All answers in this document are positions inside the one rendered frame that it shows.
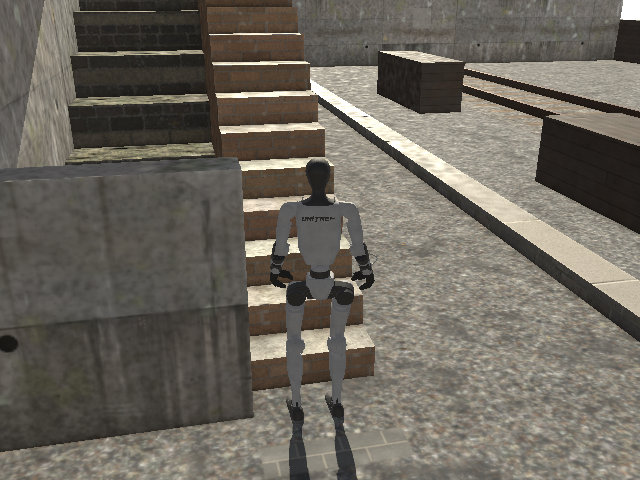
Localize stairs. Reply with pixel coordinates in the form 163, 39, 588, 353
197, 0, 375, 391

